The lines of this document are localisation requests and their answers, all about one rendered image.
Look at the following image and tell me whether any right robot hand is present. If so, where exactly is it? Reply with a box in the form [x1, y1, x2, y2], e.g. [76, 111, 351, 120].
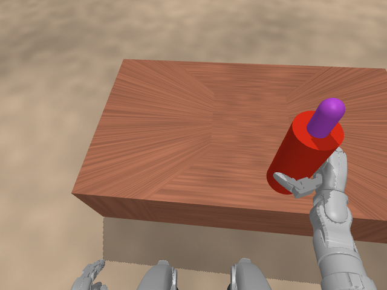
[273, 147, 348, 199]

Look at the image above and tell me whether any bottle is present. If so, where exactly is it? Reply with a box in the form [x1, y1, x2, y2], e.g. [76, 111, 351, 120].
[267, 98, 345, 195]

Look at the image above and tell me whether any left robot hand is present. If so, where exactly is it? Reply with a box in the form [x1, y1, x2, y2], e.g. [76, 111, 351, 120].
[71, 259, 108, 290]

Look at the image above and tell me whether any right robot arm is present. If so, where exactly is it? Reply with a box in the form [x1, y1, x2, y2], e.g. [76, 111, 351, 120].
[309, 189, 377, 290]

